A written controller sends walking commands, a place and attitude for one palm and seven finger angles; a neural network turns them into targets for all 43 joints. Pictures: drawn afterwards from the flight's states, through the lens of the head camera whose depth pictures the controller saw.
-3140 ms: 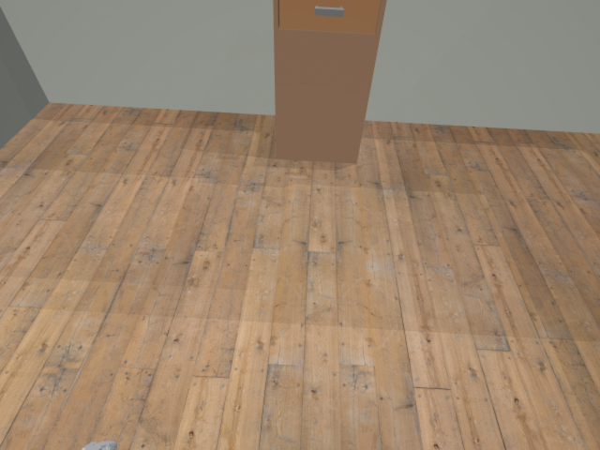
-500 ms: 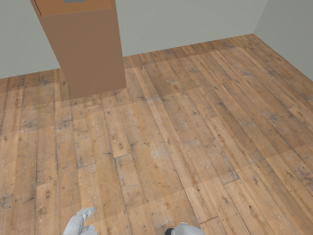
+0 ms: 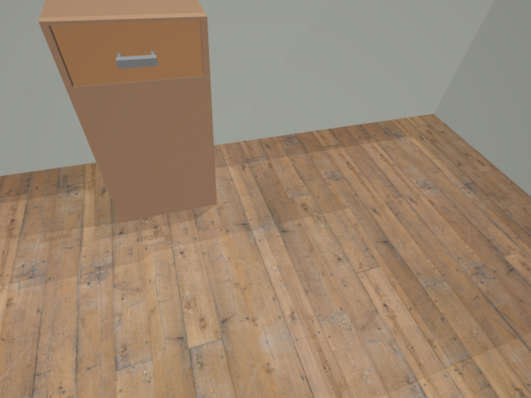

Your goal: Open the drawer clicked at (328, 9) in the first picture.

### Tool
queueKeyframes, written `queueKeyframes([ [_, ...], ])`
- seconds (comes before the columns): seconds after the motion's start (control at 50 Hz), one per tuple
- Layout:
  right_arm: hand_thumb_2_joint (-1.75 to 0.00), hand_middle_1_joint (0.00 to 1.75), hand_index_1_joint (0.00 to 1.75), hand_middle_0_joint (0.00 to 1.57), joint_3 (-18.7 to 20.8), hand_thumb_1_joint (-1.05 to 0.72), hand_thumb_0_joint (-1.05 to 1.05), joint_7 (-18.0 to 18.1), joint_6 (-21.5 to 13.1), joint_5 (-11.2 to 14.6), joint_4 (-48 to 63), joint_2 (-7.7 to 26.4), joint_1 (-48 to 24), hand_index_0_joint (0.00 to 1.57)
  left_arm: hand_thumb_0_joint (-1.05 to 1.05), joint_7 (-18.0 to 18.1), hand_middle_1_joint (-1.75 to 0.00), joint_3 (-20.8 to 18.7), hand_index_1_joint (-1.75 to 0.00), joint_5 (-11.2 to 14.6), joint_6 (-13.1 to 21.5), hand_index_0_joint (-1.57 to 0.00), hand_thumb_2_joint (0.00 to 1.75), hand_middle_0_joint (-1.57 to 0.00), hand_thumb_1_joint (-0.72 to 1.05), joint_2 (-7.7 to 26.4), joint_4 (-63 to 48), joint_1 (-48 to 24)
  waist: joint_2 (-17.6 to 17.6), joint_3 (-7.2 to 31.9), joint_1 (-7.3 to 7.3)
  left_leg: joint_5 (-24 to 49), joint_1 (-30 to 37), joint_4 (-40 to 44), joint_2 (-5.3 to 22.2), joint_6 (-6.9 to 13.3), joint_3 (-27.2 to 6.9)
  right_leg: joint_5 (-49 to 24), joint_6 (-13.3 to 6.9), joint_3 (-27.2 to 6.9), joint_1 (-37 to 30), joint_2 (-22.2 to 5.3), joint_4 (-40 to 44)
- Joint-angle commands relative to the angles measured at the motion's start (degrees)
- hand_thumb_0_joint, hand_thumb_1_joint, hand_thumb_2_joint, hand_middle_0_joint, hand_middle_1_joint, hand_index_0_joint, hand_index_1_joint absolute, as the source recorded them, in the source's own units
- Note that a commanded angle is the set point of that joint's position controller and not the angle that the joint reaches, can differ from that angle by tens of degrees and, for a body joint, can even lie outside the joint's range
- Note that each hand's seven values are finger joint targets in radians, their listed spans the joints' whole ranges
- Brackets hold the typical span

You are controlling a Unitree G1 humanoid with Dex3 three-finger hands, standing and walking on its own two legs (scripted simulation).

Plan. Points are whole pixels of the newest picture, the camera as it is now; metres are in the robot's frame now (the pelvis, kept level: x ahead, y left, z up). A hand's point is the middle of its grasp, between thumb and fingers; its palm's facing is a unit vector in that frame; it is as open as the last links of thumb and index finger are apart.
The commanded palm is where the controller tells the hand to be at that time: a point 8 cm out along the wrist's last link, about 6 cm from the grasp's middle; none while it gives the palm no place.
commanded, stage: walk to a spot facing it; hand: left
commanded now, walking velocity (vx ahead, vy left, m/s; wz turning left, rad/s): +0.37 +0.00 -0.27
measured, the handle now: (136, 58) +1.00 +0.46 +0.01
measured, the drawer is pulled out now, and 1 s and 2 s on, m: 0.00 0.00 0.00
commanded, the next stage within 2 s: turn to face it in 0.44 s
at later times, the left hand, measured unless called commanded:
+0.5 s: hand (218, 309) +0.31 +0.11 -0.16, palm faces -0.05 -0.97 -0.23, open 7.2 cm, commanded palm none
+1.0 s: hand (198, 282) +0.38 +0.16 -0.18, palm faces +0.20 -0.96 -0.20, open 7.4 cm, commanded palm none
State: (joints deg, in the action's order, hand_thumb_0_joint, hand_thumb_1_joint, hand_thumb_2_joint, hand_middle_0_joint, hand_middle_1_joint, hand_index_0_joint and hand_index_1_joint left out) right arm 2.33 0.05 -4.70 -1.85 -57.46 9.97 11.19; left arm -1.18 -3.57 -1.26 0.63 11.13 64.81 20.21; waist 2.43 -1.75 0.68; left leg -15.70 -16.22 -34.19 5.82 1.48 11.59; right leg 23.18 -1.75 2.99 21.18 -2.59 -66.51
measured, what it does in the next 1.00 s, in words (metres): walks ahead: right foot, then left foot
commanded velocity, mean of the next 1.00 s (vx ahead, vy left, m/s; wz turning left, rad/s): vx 0.16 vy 0.00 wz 0.23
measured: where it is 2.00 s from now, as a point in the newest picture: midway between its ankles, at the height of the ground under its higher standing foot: (271, 355)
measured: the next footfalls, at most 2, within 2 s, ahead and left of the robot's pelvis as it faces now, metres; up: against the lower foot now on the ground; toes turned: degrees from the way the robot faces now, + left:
right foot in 0.34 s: +0.30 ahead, -0.17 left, +0.00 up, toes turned -15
left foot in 0.80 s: +0.46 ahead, +0.05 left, +0.00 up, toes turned +12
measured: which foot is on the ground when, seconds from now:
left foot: down 0.00-0.34, up 0.36-0.78, down 0.80-1.00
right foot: up 0.00-0.32, down 0.34-0.82, up 0.84-1.00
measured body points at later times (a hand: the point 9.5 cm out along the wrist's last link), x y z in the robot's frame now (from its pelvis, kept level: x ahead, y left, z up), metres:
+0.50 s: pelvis +0.22 -0.07 +0.00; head +0.24 -0.09 +0.45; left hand +0.32 +0.16 -0.14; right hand +0.15 -0.29 -0.17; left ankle +0.17 +0.08 -0.64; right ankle +0.26 -0.16 -0.73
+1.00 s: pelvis +0.35 -0.04 +0.00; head +0.38 -0.01 +0.45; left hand +0.37 +0.21 -0.16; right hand +0.48 -0.27 -0.13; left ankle +0.42 +0.04 -0.73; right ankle +0.35 -0.20 -0.65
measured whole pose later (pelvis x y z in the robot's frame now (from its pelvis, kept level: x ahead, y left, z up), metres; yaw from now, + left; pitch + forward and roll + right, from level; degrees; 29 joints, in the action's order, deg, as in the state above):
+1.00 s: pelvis +0.35 -0.04 +0.00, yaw +7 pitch -1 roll -1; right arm 2.2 -0.1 0.9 -1.2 -54.3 10.3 8.8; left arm 0.6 -4.5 -0.9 -1.8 12.2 56.8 12.5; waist 1.6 -4.0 0.3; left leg -9.9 -21.5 -31.8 0.1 4.6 5.6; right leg 23.3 3.7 2.4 27.0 -5.9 -64.8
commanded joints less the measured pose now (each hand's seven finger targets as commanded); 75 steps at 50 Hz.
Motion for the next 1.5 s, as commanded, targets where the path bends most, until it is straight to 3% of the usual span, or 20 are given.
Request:
queueKeyframes([
  [0.0,-0.9,0.3,0.3,0.2,1.2,-0.9,0.0,1.0,-0.4,0.4,-1.5,5.9,8.1,0.2,0.0,-0.2,-0.3,-0.6,-0.3,-0.6,0.6,-0.2,0.9,-0.2,0.9,0.5,-5.7,-1.7,-9.7,-3.7,-0.72,-1.9,3.9,25.0,14.0,4.2,-11.3,-8.2,1.4,-2.0,12.9,-5.3,-1.8],
  [0.24,-0.9,0.3,0.3,0.2,2.2,-0.9,0.0,0.7,0.4,-0.1,-6.0,5.9,15.2,0.2,0.0,-0.6,-0.3,-0.8,-0.3,-0.4,1.0,-0.2,0.9,-0.2,0.9,0.1,-9.8,-12.6,-8.6,-5.5,-2.51,14.3,13.2,20.1,14.0,4.2,-0.6,-12.1,0.6,5.2,6.8,-2.5,28.9],
  [0.3,-0.9,0.3,0.3,0.2,2.1,-0.9,0.0,0.5,0.7,0.5,-5.8,6.4,12.6,0.2,0.0,-0.1,-0.3,-2.1,-0.3,-0.8,2.3,-0.2,0.9,-0.2,0.9,4.5,-4.3,5.1,-3.9,3.6,6.3,25.5,7.4,-4.7,9.2,0.6,4.7,-12.7,-2.1,6.3,-17.7,1.0,35.7],
  [0.32,-0.9,0.3,0.3,0.2,1.5,-0.9,0.0,-0.1,0.4,1.3,-4.7,2.6,15.1,0.2,0.0,0.7,-0.3,-3.8,-0.3,-1.0,3.1,-0.2,0.9,-0.2,0.9,11.6,-2.6,11.6,10.6,10.8,7.98,5.2,-7.3,-23.9,3.6,-1.6,5.4,-10.1,-6.5,-13.2,-31.8,-13.3,40.9],
  [0.34,-0.9,0.3,0.3,0.2,0.8,-0.9,0.0,-0.2,0.7,1.6,-1.9,1.7,12.2,0.2,0.0,1.3,-0.3,-3.9,-0.3,0.3,2.9,-0.2,0.9,-0.2,0.9,14.9,-2.0,14.5,13.6,11.0,7.05,-16.8,-17.2,-38.4,-1.9,-2.2,-1.3,-15.2,-11.2,-31.7,-32.9,-22.9,49.7],
  [0.4,-0.9,0.3,0.3,0.2,1.4,-0.9,0.0,0.1,1.3,0.9,-2.4,2.0,6.8,0.2,0.0,1.9,-0.3,-1.8,-0.3,0.4,3.1,-0.2,0.9,-0.2,0.9,7.9,-5.2,0.3,2.1,1.8,2.52,-3.9,-19.2,-42.4,4.8,-1.5,-10.6,-10.0,-8.3,-18.6,-14.9,-19.4,52.7],
  [0.46,-0.9,0.3,0.3,0.2,1.0,-0.9,0.0,0.0,3.2,0.4,-4.9,-0.3,12.4,0.2,0.0,2.2,-0.3,-0.4,-0.3,-0.1,4.0,-0.2,0.9,-0.2,0.9,3.9,-5.3,-3.4,2.2,0.4,-2.16,-0.4,-13.3,-34.4,4.8,-2.7,-9.4,-19.1,-5.7,-5.2,-6.6,-15.5,54.0],
  [0.68,-0.9,0.3,0.3,0.2,0.6,-0.9,0.0,-1.4,4.2,0.8,2.0,1.2,-0.7,0.2,0.0,2.9,-0.3,-0.4,-0.3,-0.1,2.9,-0.2,0.9,-0.2,0.9,6.3,-4.8,-1.5,4.3,-3.0,-0.06,2.7,-10.9,-7.9,1.5,-2.4,-4.5,-37.2,-3.8,6.1,-14.3,-17.0,47.6],
  [0.74,-0.9,0.3,0.3,0.2,1.3,-0.9,0.0,-1.3,4.5,0.5,2.4,4.2,3.3,0.2,0.0,3.0,-0.3,-1.2,-0.3,0.0,1.8,-0.2,0.9,-0.2,0.9,7.8,-6.1,-2.2,1.6,0.0,-2.69,5.8,-1.4,-0.7,-1.2,-1.4,-3.4,-40.7,-1.5,8.7,-14.2,-16.2,35.1],
  [0.76,-0.9,0.3,0.3,0.2,2.1,-0.9,0.0,-1.0,4.3,0.1,1.8,7.1,8.8,0.2,0.0,2.9,-0.3,-1.4,-0.3,0.4,1.4,-0.2,0.9,-0.2,0.9,7.9,-7.2,-2.3,-4.6,3.9,-5.17,19.8,7.6,4.2,-0.2,0.1,-6.0,-35.3,1.1,11.2,-10.3,-13.3,24.0],
  [0.78,-0.9,0.3,0.3,0.2,3.3,-0.9,0.0,-0.4,3.9,-0.3,2.2,13.5,12.6,0.2,0.0,2.5,-0.3,-1.4,-0.3,1.6,1.1,-0.2,0.9,-0.2,0.9,5.5,-9.2,-0.6,-20.7,8.3,-5.73,44.1,18.3,7.6,13.7,7.9,-25.7,-6.8,5.7,12.4,3.5,-4.6,8.1],
  [0.8,-0.9,0.3,0.3,0.2,3.5,-0.9,0.0,-0.1,4.5,0.6,1.5,16.3,14.5,0.2,0.0,2.8,-0.3,-0.8,-0.3,1.0,0.9,-0.2,0.9,-0.2,0.9,5.0,-11.5,-2.8,-20.1,10.3,-6.2,43.0,16.0,12.0,20.4,13.5,-32.1,17.8,5.2,5.9,5.2,-1.3,-3.4],
  [0.9,-0.9,0.3,0.3,0.2,2.3,-0.9,0.0,0.6,4.2,0.6,6.7,10.1,-1.3,0.2,0.0,2.1,-0.3,-1.8,-0.3,0.1,-1.4,-0.2,0.9,-0.2,0.9,4.3,-10.7,-4.2,-10.7,2.9,-0.83,3.6,-1.8,19.5,9.4,6.8,-23.3,-0.1,5.6,-1.6,7.1,-4.6,-1.7],
  [1.12,-0.9,0.3,0.3,0.2,3.9,-0.9,0.0,0.2,5.5,0.2,6.9,11.4,1.0,0.2,0.0,2.6,-0.3,-1.4,-0.3,0.2,-2.1,-0.2,0.9,-0.2,0.9,4.0,-15.0,-7.7,-10.3,3.9,-2.49,4.6,2.6,18.3,8.1,8.9,-26.7,1.7,6.0,-0.8,3.6,-1.2,18.6],
  [1.2,-0.9,0.3,0.3,0.2,4.0,-0.9,0.0,0.0,6.0,0.4,7.4,11.4,-0.6,0.2,0.0,2.9,-0.3,-1.0,-0.3,0.6,-1.4,-0.2,0.9,-0.2,0.9,4.1,-14.5,-3.1,-10.3,4.7,-0.26,9.4,-1.2,14.2,5.9,7.0,-26.6,-4.5,5.0,0.2,-7.0,0.9,33.2],
  [1.22,-0.9,0.3,0.3,0.2,4.0,-0.9,0.0,-0.2,6.0,0.8,7.7,10.5,-1.3,0.2,0.0,3.1,-0.3,-1.2,-0.3,0.6,-1.0,-0.2,0.9,-0.2,0.9,4.9,-14.0,-1.0,-8.4,5.3,0.99,7.7,-4.5,10.9,4.0,4.9,-24.9,-9.9,4.7,-0.1,-12.8,0.0,41.4],
  [1.26,-0.9,0.3,0.3,0.2,2.8,-0.9,0.0,-0.7,6.0,1.4,9.8,4.2,-0.5,0.2,0.0,3.6,-0.3,-2.4,-0.3,-0.7,0.0,-0.2,0.9,-0.2,0.9,13.7,-15.1,-1.7,15.5,2.5,0.89,-12.2,-18.2,-10.6,-8.8,-3.0,-11.5,-12.9,-4.0,-22.5,-16.4,-22.3,53.7],
  [1.28,-0.9,0.3,0.3,0.2,3.5,-0.9,0.0,-0.4,6.9,0.7,9.6,7.7,-1.8,0.2,0.0,3.6,-0.3,-2.3,-0.3,-0.1,0.0,-0.2,0.9,-0.2,0.9,13.5,-16.3,-3.7,12.9,2.1,1.22,-15.4,-15.6,-20.3,-6.3,-2.7,-15.0,-13.3,-7.1,-21.5,-8.1,-24.6,54.0],
  [1.34,-0.9,0.3,0.3,0.2,3.6,-0.9,0.0,-0.9,7.8,0.7,6.2,6.6,1.4,0.2,0.0,3.6,-0.3,-1.2,-0.3,0.0,0.1,-0.2,0.9,-0.2,0.9,8.9,-16.9,-10.5,4.4,-1.5,-2.9,-6.7,-15.3,-33.0,-4.5,-3.6,-13.9,-20.1,-5.2,-9.4,-4.9,-16.3,50.5],
  [1.48,-0.9,0.3,0.3,0.2,2.1,-0.9,0.0,-0.7,7.4,0.8,5.3,4.9,-2.7,0.2,0.0,3.1,-0.3,-1.5,-0.3,-0.5,0.5,-0.2,0.9,-0.2,0.9,9.7,-11.9,-1.5,6.4,1.0,1.98,-9.5,-11.7,-17.9,-3.8,-5.2,-9.5,-23.9,-6.1,-6.6,-15.4,-16.5,48.9],
])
